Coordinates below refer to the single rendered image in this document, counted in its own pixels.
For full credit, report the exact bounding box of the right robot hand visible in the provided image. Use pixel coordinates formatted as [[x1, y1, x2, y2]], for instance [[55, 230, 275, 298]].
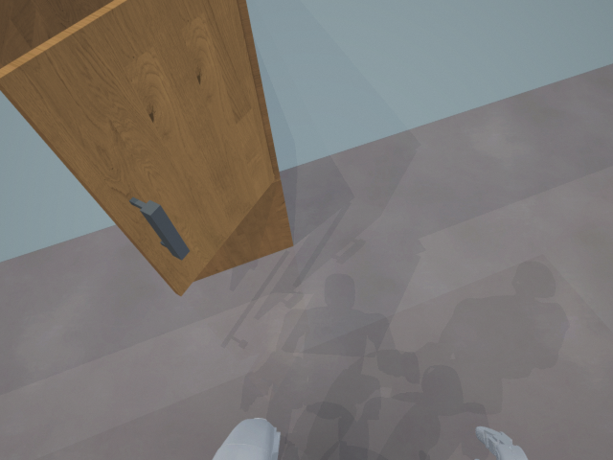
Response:
[[474, 426, 528, 460]]

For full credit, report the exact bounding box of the cupboard door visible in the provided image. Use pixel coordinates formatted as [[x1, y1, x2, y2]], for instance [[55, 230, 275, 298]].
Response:
[[0, 0, 275, 296]]

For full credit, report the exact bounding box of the handle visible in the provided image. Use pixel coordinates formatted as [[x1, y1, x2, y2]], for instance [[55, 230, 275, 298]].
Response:
[[129, 197, 190, 261]]

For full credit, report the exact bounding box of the robot left thigh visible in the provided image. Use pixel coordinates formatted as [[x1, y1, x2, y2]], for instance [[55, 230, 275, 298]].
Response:
[[213, 419, 281, 460]]

